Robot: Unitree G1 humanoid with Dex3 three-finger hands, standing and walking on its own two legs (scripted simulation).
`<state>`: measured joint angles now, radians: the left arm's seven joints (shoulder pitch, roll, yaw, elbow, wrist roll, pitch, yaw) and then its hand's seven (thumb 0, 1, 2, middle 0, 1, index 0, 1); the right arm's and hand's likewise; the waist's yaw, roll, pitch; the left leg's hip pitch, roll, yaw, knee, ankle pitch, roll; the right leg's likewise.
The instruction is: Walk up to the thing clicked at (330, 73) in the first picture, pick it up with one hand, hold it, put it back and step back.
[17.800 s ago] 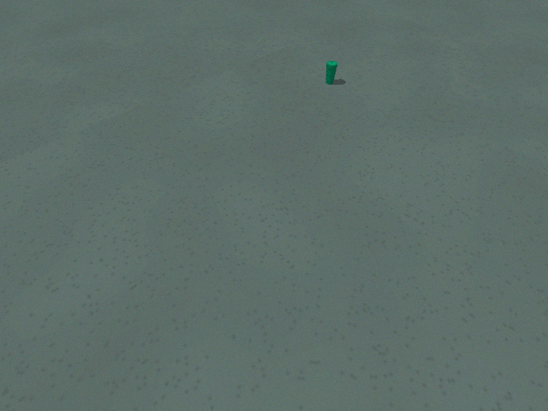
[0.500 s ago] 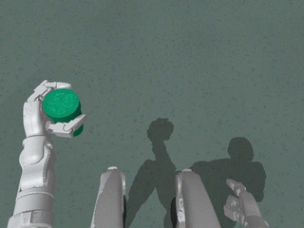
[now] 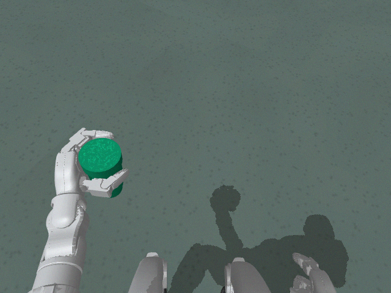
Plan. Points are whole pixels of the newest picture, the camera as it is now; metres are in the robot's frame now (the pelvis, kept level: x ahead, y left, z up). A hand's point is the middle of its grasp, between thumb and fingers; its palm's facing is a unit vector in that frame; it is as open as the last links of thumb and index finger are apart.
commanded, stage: lift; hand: left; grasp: from the side
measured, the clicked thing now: (106, 172) +0.35 +0.20 -0.01
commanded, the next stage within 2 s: hold in 0.72 s
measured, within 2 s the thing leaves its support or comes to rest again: neither
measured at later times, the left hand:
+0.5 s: hand (109, 154) +0.35 +0.17 +0.08, palm faces +0.18 -0.98 -0.03, open 9.7 cm
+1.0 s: hand (108, 145) +0.36 +0.17 +0.09, palm faces +0.19 -0.98 -0.02, open 9.7 cm
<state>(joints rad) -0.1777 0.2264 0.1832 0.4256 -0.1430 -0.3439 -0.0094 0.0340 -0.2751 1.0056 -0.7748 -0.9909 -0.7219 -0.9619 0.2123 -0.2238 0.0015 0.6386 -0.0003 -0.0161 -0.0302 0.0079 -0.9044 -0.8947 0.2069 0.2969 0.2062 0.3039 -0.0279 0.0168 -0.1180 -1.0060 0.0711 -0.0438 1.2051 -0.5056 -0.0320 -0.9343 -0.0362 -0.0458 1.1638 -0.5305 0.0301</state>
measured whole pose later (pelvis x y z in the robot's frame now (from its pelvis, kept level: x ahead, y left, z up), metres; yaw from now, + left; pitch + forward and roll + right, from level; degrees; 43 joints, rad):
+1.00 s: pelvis +0.03 -0.01 +0.05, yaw +0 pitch +9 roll -1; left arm -0.14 0.16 0.14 0.45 -0.14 -0.37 0.03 0.03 -0.28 1.01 -0.77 -0.99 -0.72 -0.96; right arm 0.22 -0.21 0.00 0.65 -0.01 0.03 -0.03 0.01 -0.92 -0.90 0.21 0.30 0.21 0.30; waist -0.02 0.01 -0.05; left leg -0.62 0.07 -0.01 0.89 -0.42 -0.04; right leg -0.57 -0.03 -0.04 0.86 -0.45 0.02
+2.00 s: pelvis +0.01 -0.01 +0.07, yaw +0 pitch +5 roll -1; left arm -0.13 0.17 0.13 0.45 -0.14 -0.37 0.03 0.03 -0.28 1.01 -0.77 -0.99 -0.72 -0.96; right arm 0.22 -0.21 0.00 0.66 0.00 0.02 -0.02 0.01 -0.92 -0.90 0.21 0.30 0.21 0.30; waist -0.02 0.01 -0.02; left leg -0.52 0.06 0.00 0.79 -0.36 -0.04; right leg -0.47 -0.04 -0.03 0.78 -0.39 0.03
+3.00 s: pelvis +0.01 -0.01 +0.07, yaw +0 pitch +5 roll -1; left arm -0.14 0.16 0.14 0.48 -0.13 -0.38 0.03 0.03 -0.28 1.01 -0.77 -1.00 -0.72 -0.96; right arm 0.22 -0.21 -0.01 0.66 0.00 0.02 -0.02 0.01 -0.92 -0.91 0.21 0.30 0.21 0.30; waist -0.02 0.01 -0.03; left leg -0.53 0.06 -0.01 0.80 -0.37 -0.04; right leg -0.48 -0.04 -0.03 0.79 -0.40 0.02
